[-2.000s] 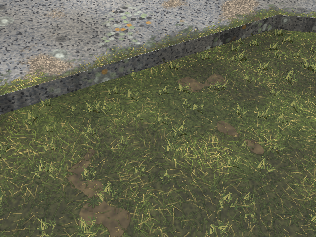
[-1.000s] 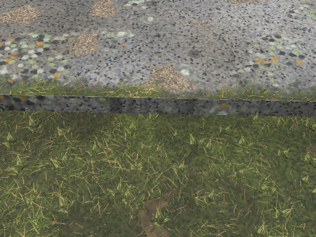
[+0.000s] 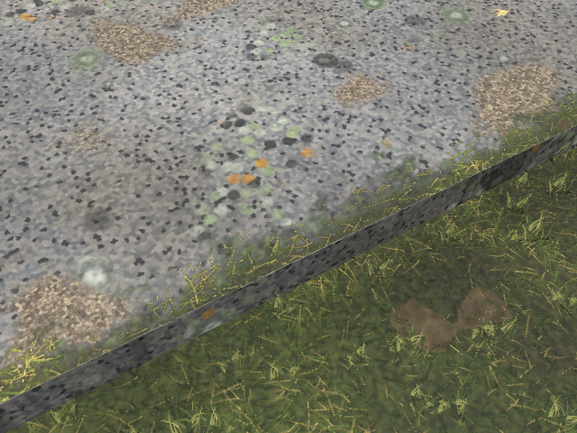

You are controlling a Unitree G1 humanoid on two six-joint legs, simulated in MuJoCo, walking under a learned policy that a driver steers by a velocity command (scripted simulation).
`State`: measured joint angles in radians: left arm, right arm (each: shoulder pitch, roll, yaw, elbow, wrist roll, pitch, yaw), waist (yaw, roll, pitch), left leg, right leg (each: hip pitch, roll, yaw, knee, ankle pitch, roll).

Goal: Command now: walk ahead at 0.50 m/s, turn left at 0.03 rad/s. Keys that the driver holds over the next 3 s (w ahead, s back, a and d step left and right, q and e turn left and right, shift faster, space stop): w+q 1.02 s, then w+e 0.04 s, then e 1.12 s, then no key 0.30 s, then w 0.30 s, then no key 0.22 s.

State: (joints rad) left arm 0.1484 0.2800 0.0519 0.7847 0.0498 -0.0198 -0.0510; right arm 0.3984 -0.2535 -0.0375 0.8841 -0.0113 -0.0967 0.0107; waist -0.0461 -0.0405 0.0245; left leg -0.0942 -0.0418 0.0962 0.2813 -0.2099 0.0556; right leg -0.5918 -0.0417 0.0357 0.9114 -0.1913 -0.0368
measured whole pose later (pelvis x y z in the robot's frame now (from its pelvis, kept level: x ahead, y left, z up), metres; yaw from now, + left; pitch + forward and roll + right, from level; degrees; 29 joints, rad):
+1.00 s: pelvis +0.48 +0.11 +0.00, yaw +33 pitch +2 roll +0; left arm 0.11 0.25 0.03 0.77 0.05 -0.02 -0.01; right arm 0.34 -0.27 -0.07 0.86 -0.01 -0.04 0.00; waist -0.04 -0.03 0.05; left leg -0.16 -0.16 -0.06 0.34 -0.20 0.14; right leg -0.68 -0.12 0.02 1.10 -0.27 0.06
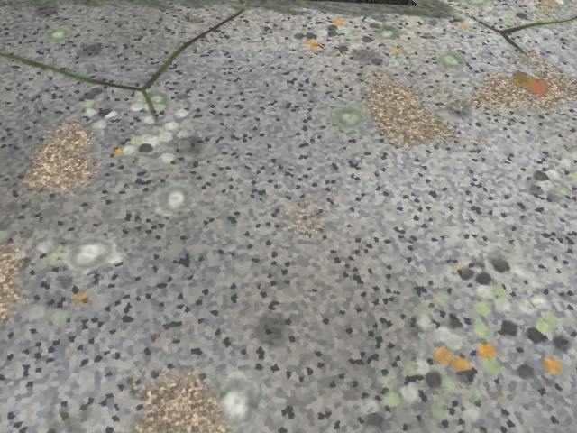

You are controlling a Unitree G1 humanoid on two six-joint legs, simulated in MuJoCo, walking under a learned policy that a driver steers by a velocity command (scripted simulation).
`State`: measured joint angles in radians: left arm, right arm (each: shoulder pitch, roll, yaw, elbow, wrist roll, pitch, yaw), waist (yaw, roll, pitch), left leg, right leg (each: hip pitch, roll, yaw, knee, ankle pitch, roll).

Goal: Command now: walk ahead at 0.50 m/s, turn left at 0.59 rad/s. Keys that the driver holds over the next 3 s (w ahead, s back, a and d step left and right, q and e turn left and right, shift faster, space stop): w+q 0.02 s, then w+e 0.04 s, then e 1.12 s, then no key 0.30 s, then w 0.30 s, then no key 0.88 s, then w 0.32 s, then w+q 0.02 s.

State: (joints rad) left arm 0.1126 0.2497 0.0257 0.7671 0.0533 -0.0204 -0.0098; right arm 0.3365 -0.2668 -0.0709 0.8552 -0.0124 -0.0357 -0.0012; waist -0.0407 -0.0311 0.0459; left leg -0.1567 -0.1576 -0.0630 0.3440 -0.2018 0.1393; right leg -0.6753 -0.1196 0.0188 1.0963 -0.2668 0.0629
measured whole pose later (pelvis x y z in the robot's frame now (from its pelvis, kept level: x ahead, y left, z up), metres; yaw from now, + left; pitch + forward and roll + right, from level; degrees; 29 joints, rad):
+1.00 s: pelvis +0.34 -0.09 +0.13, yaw -24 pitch +4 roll +2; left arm 0.27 0.28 0.07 0.64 0.00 0.03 0.03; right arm 0.18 -0.32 -0.06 0.69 -0.03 0.06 -0.04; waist 0.04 0.02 -0.02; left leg -0.59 -0.02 -0.11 0.98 -0.26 -0.04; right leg -0.26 0.24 0.30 0.32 -0.05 -0.13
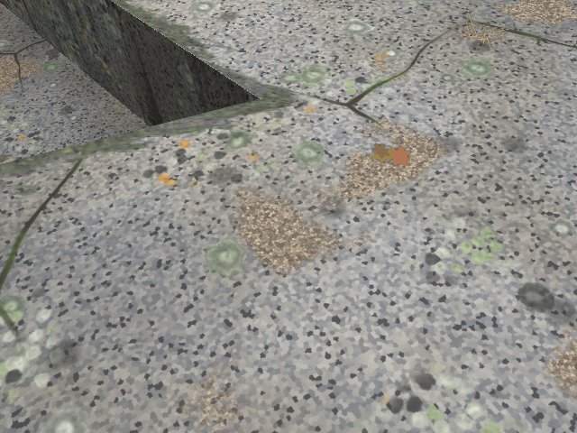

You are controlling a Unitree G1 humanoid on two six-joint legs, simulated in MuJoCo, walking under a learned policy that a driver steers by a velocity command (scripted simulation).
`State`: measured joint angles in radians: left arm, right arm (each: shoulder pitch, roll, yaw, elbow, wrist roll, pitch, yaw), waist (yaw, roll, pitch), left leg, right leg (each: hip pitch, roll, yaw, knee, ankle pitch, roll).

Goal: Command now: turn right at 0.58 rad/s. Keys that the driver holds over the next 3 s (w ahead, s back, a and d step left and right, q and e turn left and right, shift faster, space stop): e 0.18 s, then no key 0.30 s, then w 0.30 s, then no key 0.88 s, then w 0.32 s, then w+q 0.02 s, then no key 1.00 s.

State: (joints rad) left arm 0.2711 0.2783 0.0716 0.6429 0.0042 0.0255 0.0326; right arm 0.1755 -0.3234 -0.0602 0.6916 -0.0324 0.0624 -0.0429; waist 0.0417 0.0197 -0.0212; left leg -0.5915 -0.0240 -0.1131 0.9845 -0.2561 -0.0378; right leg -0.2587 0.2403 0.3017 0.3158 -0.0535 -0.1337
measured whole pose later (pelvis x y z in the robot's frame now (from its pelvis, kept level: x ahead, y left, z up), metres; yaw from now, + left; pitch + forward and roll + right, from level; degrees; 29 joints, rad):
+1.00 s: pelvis +0.16 +0.06 +0.00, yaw -11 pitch +1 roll +0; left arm 0.17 0.21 0.02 0.76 0.02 -0.05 0.01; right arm 0.43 -0.24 -0.03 0.85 -0.02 -0.02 -0.02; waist -0.04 0.03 -0.01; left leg -0.28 -0.05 -0.01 0.84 -0.48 0.04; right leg -0.23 0.06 -0.02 0.43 -0.21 -0.07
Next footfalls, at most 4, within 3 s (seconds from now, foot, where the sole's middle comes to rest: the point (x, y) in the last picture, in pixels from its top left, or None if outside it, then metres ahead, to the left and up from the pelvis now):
0.32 left None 0.12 0.17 -0.78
0.90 right None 0.20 -0.03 -0.78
1.28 left None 0.30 0.15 -0.78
1.96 right None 0.30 -0.05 -0.78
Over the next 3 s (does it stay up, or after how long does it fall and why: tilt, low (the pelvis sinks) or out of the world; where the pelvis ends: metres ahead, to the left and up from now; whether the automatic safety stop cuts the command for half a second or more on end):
stays up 0.47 -0.01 0.00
